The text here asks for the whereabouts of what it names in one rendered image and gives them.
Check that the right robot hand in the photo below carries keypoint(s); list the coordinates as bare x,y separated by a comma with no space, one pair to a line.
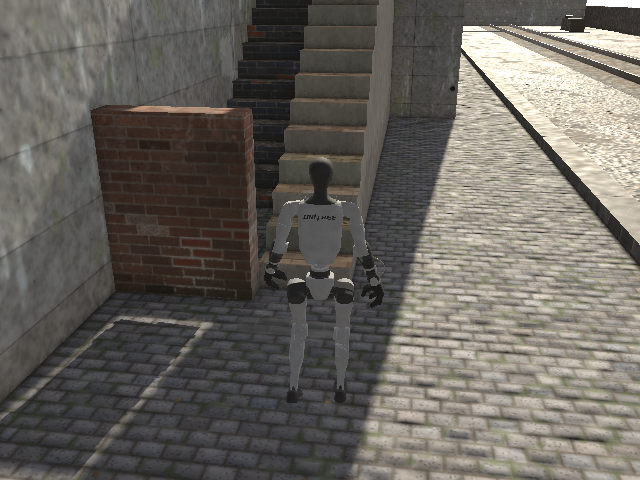
378,291

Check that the left robot forearm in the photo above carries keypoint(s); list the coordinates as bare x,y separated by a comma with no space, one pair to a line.
273,260

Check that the right robot upper arm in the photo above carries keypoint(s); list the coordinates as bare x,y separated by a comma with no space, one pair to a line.
351,210

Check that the right robot forearm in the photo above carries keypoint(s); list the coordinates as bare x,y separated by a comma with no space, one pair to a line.
370,268

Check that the robot right foot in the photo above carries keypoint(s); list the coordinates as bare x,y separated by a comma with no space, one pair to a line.
340,395

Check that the left robot shin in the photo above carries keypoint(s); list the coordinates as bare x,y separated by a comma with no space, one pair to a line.
296,355

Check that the left robot hand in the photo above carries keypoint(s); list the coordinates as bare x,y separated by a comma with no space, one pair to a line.
278,274

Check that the left robot upper arm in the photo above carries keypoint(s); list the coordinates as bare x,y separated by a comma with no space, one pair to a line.
288,211

